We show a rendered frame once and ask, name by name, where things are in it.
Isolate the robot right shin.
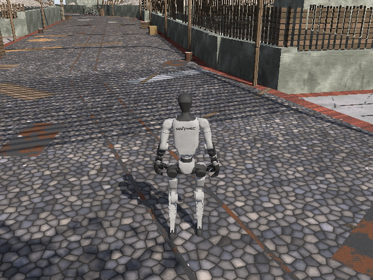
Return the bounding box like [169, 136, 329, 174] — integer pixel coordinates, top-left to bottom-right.
[195, 191, 204, 229]

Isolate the robot left hand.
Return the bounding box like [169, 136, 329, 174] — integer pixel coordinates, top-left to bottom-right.
[154, 162, 167, 175]

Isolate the left robot forearm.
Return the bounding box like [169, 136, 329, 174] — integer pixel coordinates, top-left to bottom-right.
[155, 143, 165, 165]

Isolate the left robot upper arm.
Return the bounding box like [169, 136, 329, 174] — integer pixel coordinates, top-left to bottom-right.
[159, 118, 174, 151]

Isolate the robot right hand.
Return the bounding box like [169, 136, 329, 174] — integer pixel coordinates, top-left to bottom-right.
[206, 164, 220, 178]

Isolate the right robot forearm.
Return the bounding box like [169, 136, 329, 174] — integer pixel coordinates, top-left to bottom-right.
[207, 141, 219, 166]

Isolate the right robot upper arm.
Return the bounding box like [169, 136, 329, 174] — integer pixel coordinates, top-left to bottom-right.
[198, 118, 213, 150]

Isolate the humanoid robot torso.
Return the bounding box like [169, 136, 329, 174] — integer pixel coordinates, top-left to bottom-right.
[172, 116, 199, 175]

